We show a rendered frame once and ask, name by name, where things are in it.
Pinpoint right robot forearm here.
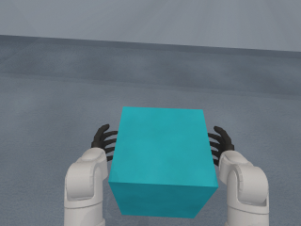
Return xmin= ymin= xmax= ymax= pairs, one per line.
xmin=218 ymin=150 xmax=269 ymax=226

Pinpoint carton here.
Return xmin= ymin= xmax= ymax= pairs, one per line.
xmin=108 ymin=106 xmax=219 ymax=218

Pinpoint robot right hand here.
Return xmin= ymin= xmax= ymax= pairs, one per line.
xmin=207 ymin=126 xmax=235 ymax=167

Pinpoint robot left hand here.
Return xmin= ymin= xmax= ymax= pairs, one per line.
xmin=91 ymin=124 xmax=118 ymax=161

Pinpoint left robot forearm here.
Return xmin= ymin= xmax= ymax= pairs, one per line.
xmin=64 ymin=147 xmax=108 ymax=226

